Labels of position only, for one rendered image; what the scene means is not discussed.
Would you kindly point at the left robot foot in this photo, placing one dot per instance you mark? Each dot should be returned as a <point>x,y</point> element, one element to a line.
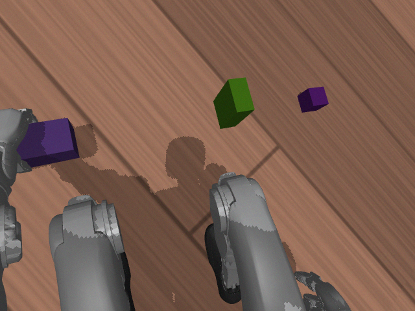
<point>127,281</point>

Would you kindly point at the left robot hand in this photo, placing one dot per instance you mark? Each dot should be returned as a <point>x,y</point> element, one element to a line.
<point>13,128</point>

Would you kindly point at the left robot arm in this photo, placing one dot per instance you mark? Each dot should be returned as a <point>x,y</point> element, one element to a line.
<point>10,229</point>

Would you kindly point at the right robot hand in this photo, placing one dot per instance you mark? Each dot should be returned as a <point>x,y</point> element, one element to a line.
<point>327,299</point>

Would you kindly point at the right robot foot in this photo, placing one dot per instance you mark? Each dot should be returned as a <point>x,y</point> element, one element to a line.
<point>229,295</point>

